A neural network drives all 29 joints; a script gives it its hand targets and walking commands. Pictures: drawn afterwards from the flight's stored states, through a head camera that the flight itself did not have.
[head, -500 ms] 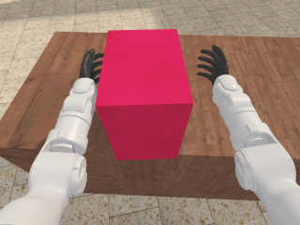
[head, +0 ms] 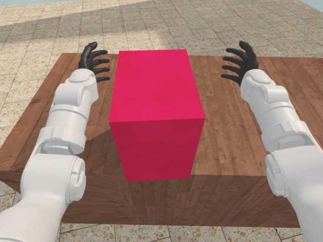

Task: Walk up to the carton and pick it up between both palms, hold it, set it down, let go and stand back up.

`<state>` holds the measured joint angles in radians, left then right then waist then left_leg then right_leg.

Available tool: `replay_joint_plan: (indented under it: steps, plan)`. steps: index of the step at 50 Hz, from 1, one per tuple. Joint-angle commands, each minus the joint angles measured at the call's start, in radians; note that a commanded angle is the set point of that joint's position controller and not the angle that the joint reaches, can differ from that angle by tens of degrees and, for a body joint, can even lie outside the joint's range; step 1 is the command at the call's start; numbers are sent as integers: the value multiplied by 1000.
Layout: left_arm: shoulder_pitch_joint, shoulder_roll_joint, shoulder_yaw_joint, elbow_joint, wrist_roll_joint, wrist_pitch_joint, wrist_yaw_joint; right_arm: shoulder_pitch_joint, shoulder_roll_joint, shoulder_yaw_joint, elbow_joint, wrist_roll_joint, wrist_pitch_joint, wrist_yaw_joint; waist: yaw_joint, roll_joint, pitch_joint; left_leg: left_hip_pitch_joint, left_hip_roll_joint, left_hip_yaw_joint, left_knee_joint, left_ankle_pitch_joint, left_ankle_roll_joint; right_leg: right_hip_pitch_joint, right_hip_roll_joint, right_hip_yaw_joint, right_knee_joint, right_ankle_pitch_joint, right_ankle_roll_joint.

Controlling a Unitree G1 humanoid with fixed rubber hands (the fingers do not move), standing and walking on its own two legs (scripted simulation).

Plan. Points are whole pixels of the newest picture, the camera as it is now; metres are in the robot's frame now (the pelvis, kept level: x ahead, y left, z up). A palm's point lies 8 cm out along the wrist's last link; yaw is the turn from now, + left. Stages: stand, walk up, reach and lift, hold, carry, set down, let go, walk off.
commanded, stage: set down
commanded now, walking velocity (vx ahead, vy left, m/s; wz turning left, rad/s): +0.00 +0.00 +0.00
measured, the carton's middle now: (155, 117) +0.45 +0.03 +0.03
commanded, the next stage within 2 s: none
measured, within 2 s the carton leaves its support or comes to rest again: neither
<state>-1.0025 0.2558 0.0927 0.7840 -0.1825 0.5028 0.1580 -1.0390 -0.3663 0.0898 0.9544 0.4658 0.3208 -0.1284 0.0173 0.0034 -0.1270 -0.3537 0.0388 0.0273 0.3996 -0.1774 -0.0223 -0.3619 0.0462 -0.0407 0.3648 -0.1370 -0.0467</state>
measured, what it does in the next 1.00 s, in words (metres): stands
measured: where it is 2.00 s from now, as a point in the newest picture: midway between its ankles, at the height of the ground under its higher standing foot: outside the picture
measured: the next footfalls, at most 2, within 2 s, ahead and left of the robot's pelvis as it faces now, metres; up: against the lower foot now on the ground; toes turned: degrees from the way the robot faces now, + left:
none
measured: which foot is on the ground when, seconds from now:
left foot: down 0.00-1.00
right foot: down 0.00-1.00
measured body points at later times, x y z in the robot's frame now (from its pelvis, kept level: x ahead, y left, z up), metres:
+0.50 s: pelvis +0.00 +0.00 +0.00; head +0.02 +0.01 +0.45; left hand +0.38 +0.19 +0.11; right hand +0.40 -0.18 +0.11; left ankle +0.01 +0.13 -0.74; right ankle +0.02 -0.08 -0.74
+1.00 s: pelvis +0.00 +0.00 +0.00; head +0.03 +0.00 +0.45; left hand +0.29 +0.20 +0.04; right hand +0.31 -0.18 +0.04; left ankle +0.01 +0.13 -0.74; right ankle +0.02 -0.08 -0.74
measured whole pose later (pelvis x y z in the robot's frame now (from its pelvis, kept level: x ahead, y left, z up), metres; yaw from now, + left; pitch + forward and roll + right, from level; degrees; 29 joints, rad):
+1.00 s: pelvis +0.00 +0.00 +0.00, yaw -1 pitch +0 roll +1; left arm -0.07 0.12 0.04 0.08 -0.12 0.33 0.12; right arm -0.09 -0.16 0.01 0.22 0.23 0.08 -0.09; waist 0.03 -0.03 0.05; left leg -0.19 0.02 0.05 0.36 -0.18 -0.02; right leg -0.24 0.03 -0.02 0.41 -0.17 -0.05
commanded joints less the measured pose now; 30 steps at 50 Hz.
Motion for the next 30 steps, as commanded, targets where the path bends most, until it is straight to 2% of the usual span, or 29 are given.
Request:
replay_joint_plan:
  steps: [1,3,4,5,8,10,11,12,13,14,15,16,17,18,19,20,21,22,23,24,25,28,29,30]
  plan:
    - [-369,112,59,-297,61,-36,-30,-406,-132,-31,-215,-2,-67,10,-5,-7,-520,202,-52,-2,-20,325,-13,416,4,37,12,454,90]
    - [-329,126,66,-376,57,-36,-38,-393,-124,-35,-309,-3,-78,10,9,-31,-499,197,-54,2,-29,316,-1,426,6,35,15,446,97]
    - [-273,118,73,-455,51,-34,-37,-368,-132,-37,-396,-3,-88,10,16,-50,-550,220,-54,3,-19,363,1,454,12,34,22,488,98]
    - [-275,120,76,-494,56,-26,-39,-354,-130,-56,-431,-19,-86,7,-1,-48,-551,219,-58,4,-18,346,2,457,9,39,26,489,102]
    - [-196,93,72,-570,79,-2,-50,-271,-115,-89,-495,-57,-91,6,-19,-10,-503,229,-63,6,-21,321,-1,445,4,41,24,471,96]
    - [-227,88,42,-652,52,5,-39,-290,-129,-134,-564,-85,-92,13,-27,10,-513,234,-57,2,-22,275,-5,374,10,29,20,369,84]
    - [-127,57,29,-715,43,9,-31,-194,-114,-126,-600,-82,-97,18,-21,9,-510,277,-54,-1,-11,323,-5,377,17,26,17,384,78]
    - [-140,68,24,-763,31,20,-31,-209,-127,-142,-655,-89,-97,16,-32,1,-529,292,-58,2,-1,342,-6,369,19,25,15,403,80]
    - [-89,61,29,-803,32,29,-29,-155,-118,-132,-690,-88,-97,14,-22,3,-538,304,-59,4,5,367,-7,380,16,30,22,433,83]
    - [-37,60,35,-864,31,34,-29,-115,-120,-145,-745,-97,-105,14,-26,-7,-568,311,-62,4,10,383,-5,398,18,27,30,453,87]
    - [-21,61,28,-886,20,40,-32,-103,-116,-147,-786,-107,-107,11,-35,-26,-571,302,-64,3,11,384,-1,404,17,29,36,480,92]
    - [-38,76,35,-906,9,38,-28,-120,-114,-149,-828,-113,-106,10,-22,-27,-588,277,-66,7,5,357,3,401,10,34,40,459,96]
    - [-15,66,25,-901,10,43,-24,-89,-106,-152,-807,-113,-99,15,-26,-15,-546,266,-63,1,-1,332,4,381,10,35,41,427,89]
    - [-8,66,37,-913,13,44,-18,-77,-100,-152,-818,-117,-99,17,-6,-4,-555,272,-63,8,-5,315,2,364,6,39,36,380,83]
    - [-10,73,49,-866,22,54,-15,-87,-96,-147,-794,-121,-88,20,2,-14,-511,242,-65,9,-15,266,11,350,0,48,27,325,80]
    - [50,54,54,-858,32,58,-13,-26,-79,-136,-777,-126,-83,21,16,-30,-473,232,-60,11,-31,241,17,361,0,50,25,291,78]
    - [29,61,54,-873,32,56,-12,-37,-76,-147,-796,-129,-82,19,21,-28,-475,213,-60,17,-41,207,20,355,-6,55,19,252,78]
    - [80,44,51,-865,33,58,-12,4,-56,-129,-795,-123,-79,19,32,-40,-457,199,-62,18,-45,208,26,372,-9,62,21,260,78]
    - [19,57,47,-873,23,57,-10,-49,-73,-150,-800,-129,-75,18,24,-34,-478,186,-60,13,-48,187,22,355,-8,59,22,241,77]
    - [103,34,53,-877,28,58,-9,35,-56,-122,-799,-118,-76,19,39,-40,-466,209,-59,13,-46,217,23,372,-8,62,26,266,77]
    - [36,51,51,-845,33,57,-11,-21,-64,-135,-775,-116,-72,20,32,-12,-442,201,-61,15,-47,193,19,337,-10,60,19,233,75]
    - [183,2,44,-846,58,60,-25,132,-50,-117,-735,-112,-75,21,10,-12,-383,245,-61,10,-50,224,15,359,-8,62,8,279,73]
    - [179,4,55,-813,71,62,-36,136,-44,-112,-712,-116,-73,19,10,-19,-337,242,-63,11,-62,192,18,348,-10,63,-3,248,76]
    - [206,-11,33,-837,68,55,-42,161,-43,-129,-730,-119,-82,19,-5,-11,-337,250,-59,4,-66,182,16,338,-8,55,-5,239,74]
